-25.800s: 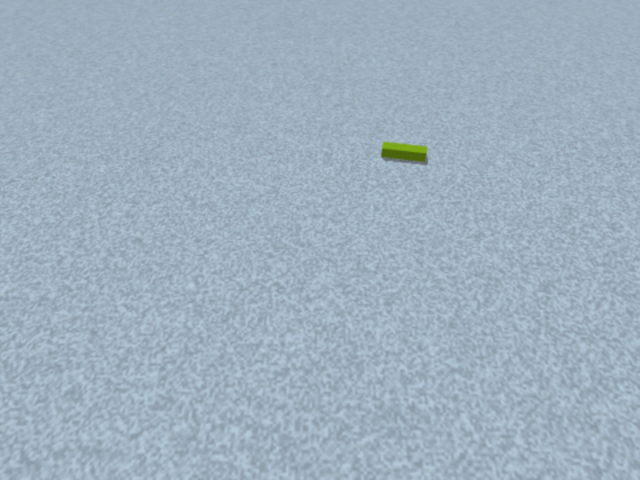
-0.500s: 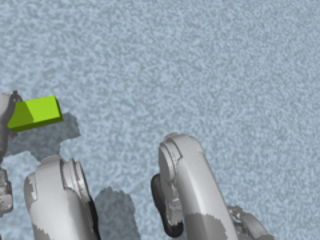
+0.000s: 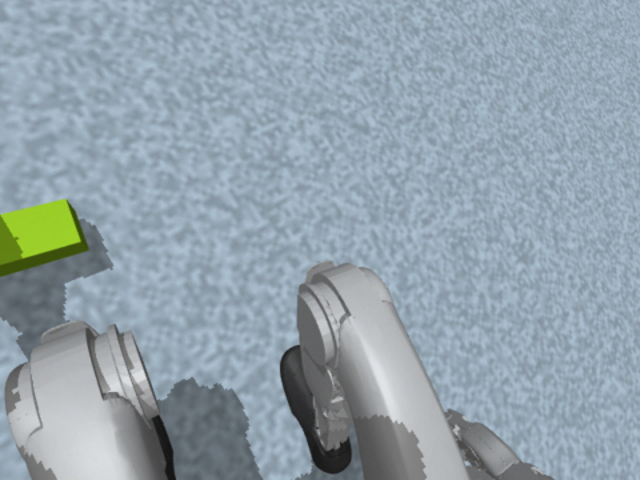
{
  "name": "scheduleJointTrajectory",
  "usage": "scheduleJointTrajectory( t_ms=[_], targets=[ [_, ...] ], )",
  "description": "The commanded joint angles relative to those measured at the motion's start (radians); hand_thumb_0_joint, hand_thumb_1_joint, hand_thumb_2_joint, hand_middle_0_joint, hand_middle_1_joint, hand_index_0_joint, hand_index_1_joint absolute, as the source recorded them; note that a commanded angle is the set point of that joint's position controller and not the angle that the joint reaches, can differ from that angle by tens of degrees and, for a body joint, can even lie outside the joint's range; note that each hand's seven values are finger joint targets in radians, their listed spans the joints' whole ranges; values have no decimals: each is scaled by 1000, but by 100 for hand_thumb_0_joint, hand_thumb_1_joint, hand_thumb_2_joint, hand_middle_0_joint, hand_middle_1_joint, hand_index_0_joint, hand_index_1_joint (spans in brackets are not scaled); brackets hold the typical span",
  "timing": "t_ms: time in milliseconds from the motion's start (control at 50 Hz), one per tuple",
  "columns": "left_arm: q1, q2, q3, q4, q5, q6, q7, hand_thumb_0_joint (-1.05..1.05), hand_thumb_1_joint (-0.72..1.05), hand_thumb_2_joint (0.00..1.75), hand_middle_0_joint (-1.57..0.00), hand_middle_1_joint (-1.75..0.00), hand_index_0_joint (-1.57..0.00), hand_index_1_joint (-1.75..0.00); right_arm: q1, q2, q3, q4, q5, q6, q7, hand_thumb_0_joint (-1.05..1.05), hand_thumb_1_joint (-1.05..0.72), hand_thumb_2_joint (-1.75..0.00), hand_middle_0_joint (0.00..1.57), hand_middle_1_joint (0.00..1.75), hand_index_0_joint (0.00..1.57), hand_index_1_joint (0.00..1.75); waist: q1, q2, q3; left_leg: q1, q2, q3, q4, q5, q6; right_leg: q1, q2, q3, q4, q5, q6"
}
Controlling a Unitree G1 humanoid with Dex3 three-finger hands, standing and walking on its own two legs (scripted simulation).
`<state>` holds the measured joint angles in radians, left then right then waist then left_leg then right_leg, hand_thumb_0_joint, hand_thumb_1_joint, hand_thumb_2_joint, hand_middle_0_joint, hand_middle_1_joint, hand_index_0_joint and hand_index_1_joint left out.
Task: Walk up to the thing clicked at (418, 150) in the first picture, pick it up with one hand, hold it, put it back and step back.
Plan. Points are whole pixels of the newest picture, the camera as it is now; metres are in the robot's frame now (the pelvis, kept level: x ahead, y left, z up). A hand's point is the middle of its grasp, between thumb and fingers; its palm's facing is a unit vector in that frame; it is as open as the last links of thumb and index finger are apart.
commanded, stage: rest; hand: left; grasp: from above
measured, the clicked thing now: out of the picture +0.42 +0.33 -0.25
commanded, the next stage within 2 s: open in 0.48 s
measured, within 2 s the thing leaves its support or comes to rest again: rests again in 0.14 s
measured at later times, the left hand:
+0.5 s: hand out of the picture +0.41 +0.33 -0.23, palm faces -0.43 -0.16 -0.89, open 9.3 cm
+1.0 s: hand out of the picture +0.41 +0.33 -0.24, palm faces -0.41 -0.15 -0.90, open 12.3 cm
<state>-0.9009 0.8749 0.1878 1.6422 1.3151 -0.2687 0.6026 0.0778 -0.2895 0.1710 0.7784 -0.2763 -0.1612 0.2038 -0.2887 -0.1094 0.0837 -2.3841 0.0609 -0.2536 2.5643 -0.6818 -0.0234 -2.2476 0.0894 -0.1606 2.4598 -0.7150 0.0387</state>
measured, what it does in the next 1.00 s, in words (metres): stands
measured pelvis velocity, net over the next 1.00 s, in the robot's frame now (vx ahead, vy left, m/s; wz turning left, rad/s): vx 0.00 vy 0.01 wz -0.04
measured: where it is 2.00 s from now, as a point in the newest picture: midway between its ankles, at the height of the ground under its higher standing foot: (246, 460)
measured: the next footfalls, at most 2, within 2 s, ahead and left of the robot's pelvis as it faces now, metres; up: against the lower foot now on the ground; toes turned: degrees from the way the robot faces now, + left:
none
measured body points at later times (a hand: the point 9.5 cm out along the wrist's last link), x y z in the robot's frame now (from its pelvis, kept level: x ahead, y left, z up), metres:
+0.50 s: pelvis +0.00 +0.00 +0.00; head +0.25 +0.12 +0.35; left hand +0.43 +0.33 -0.18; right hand +0.07 -0.25 -0.07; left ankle +0.07 +0.14 -0.26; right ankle +0.10 -0.11 -0.26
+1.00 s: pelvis +0.00 +0.01 +0.00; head +0.25 +0.13 +0.35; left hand +0.43 +0.33 -0.19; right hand +0.07 -0.25 -0.06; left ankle +0.07 +0.14 -0.26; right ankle +0.10 -0.11 -0.26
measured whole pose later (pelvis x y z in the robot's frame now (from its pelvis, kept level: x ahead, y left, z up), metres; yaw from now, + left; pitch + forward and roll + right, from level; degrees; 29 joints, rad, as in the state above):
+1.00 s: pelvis +0.00 +0.01 +0.00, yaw -2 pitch +24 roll -13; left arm -0.92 0.94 0.14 1.70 1.28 -0.24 0.68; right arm 0.04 -0.32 0.25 0.74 -0.30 -0.27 0.28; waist -0.32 -0.15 0.14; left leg -2.35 0.06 -0.30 2.58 -0.70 -0.02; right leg -2.20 0.11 -0.19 2.43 -0.71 0.06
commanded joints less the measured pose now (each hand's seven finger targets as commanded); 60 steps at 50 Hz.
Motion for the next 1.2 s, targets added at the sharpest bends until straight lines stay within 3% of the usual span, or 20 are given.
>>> scheduleJointTrajectory(
  t_ms=[0,40,100,140,160,240,260,320,360,420,440,460,560,660,740,860,880,980,1040,1180],
  targets=[
    [-261,266,23,-108,-5,1,71,0,50,76,-83,-78,-86,-75,165,-298,-75,-1,-5,-17,2,0,-90,-90,20,30,20,30,-12,464,-623,515,6,124,-242,167,27,284,35,-106,-230,261,-62],
    [-287,263,6,-97,-5,6,75,0,48,77,-83,-77,-86,-74,156,-300,-67,-5,-9,-25,11,0,-90,-90,20,30,20,30,-29,453,-614,502,6,121,-228,157,31,281,34,-107,-231,260,-59],
    [-251,258,14,-98,-21,11,87,0,46,74,-82,-75,-85,-72,152,-307,-65,-7,-8,-37,14,0,-90,-90,20,30,20,30,-16,468,-637,525,7,120,-238,180,29,319,40,-102,-244,285,-57],
    [-264,246,-12,-78,-17,18,86,0,49,72,-83,-75,-86,-71,149,-312,-58,-12,-15,-50,26,0,-90,-90,20,30,20,30,-32,465,-602,522,8,114,-238,170,26,292,37,-118,-229,272,-57],
    [-240,296,28,-69,-16,24,94,0,48,73,-83,-75,-86,-72,153,-311,-56,0,-13,-48,26,0,-90,-90,20,30,20,30,-15,473,-615,523,10,112,-241,175,26,305,43,-116,-231,277,-59],
    [-283,280,1,-73,-24,29,90,0,49,74,-85,-73,-88,-70,155,-318,-46,-14,-18,-63,41,0,-90,-90,20,30,20,30,-50,457,-586,492,9,114,-216,178,33,311,36,-111,-229,292,-52],
    [-255,282,18,-69,-36,30,95,0,49,73,-85,-71,-88,-69,154,-324,-49,-13,-17,-62,39,0,-90,-90,20,30,20,30,-34,451,-604,500,10,109,-232,180,33,326,43,-113,-244,287,-54],
    [-236,285,14,-55,-41,26,91,0,49,70,-86,-69,-88,-67,144,-326,-42,-20,-17,-67,39,0,-90,-90,20,30,20,30,-34,451,-600,503,13,106,-233,174,32,333,46,-118,-248,282,-52],
    [-259,272,-14,-55,-40,25,80,0,49,70,-86,-70,-88,-67,147,-325,-38,-23,-18,-73,46,0,-90,-90,20,30,20,30,-51,444,-590,492,13,109,-216,171,36,338,43,-109,-241,290,-50],
    [-262,271,-20,-50,-52,19,74,0,49,69,-86,-69,-89,-66,149,-330,-34,-26,-14,-85,48,0,-90,-90,20,30,20,30,-54,459,-579,510,13,102,-224,170,32,337,43,-114,-243,285,-52],
    [-237,304,12,-28,-56,16,83,0,49,69,-87,-68,-89,-65,149,-327,-19,-21,-16,-82,47,0,-90,-90,20,30,20,30,-44,436,-580,499,14,93,-235,164,32,340,45,-127,-249,273,-51],
    [-253,287,-16,-24,-46,14,78,0,51,68,-88,-68,-90,-65,142,-316,-9,-29,-13,-84,51,0,-90,-90,20,30,20,30,-56,423,-555,479,13,94,-225,144,35,323,43,-125,-242,259,-51],
    [-245,283,-29,-21,-54,6,79,0,48,69,-87,-65,-88,-64,131,-329,-9,-34,-13,-90,51,0,-90,-90,20,30,20,30,-53,429,-561,497,18,90,-227,160,32,341,50,-123,-250,276,-50],
    [-248,289,-35,-19,-55,3,88,0,8,64,-48,-69,-51,-67,128,-336,-1,-34,-10,-98,54,0,-89,-90,20,30,20,30,-58,429,-541,492,16,86,-231,143,31,328,47,-131,-249,259,-51],
    [-255,285,-45,-50,-58,5,102,0,-18,71,-36,-73,-37,-72,120,-349,-12,-33,-11,-101,56,0,-89,-90,20,30,20,30,-52,432,-552,485,18,89,-232,139,30,343,52,-124,-263,253,-51],
    [-252,293,-28,-39,-45,21,114,0,-30,82,-28,-80,-28,-80,139,-355,-13,-33,-13,-109,68,0,-89,-90,20,30,20,30,-61,465,-561,535,22,77,-238,185,22,341,50,-139,-241,297,-50],
    [-238,318,-7,-50,-43,26,121,0,-33,85,-25,-82,-25,-83,127,-345,-5,-28,-13,-106,66,0,-89,-90,20,30,20,30,-42,478,-580,542,24,76,-248,188,21,356,56,-135,-244,298,-54],
    [-273,278,-56,-28,-54,41,101,0,-44,91,-16,-91,-15,-91,110,-356,-11,-40,-8,-117,74,0,-89,-90,20,30,20,30,-70,473,-521,513,21,75,-242,149,23,306,47,-135,-239,269,-54],
    [-256,313,-22,-29,-56,41,91,0,-47,96,-13,-95,-12,-95,131,-352,-5,-31,-8,-121,74,0,-89,-90,20,30,20,30,-58,480,-528,520,20,74,-251,143,22,317,46,-135,-241,257,-55],
    [-267,284,-58,-40,-72,18,60,0,-51,99,-7,-102,-7,-102,139,-361,-8,-42,-5,-124,75,0,-89,-90,20,30,20,30,-75,462,-524,512,20,73,-246,146,25,322,44,-135,-247,263,-51]
  ],
)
